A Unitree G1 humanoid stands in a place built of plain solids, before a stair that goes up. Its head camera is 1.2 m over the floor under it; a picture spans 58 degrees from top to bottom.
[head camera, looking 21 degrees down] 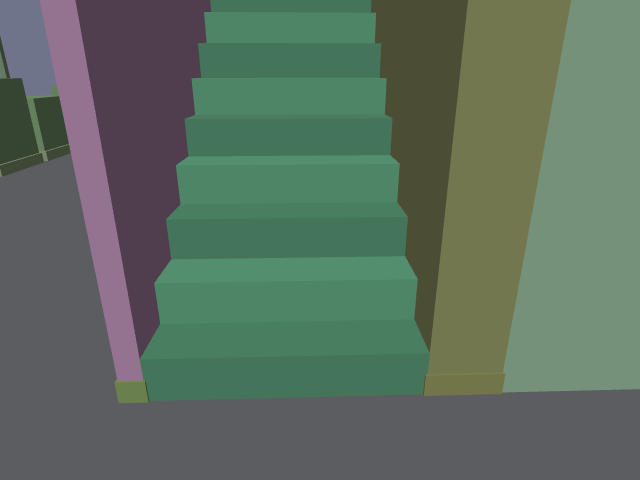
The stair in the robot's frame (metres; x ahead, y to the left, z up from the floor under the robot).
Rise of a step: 0.20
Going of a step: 0.25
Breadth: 1.10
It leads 2 degrees to the left of straight ahead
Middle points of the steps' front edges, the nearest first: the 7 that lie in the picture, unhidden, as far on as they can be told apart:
1.38 0.13 0.20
1.63 0.14 0.39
1.87 0.15 0.59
2.12 0.15 0.78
2.37 0.16 0.98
2.61 0.17 1.18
2.86 0.18 1.37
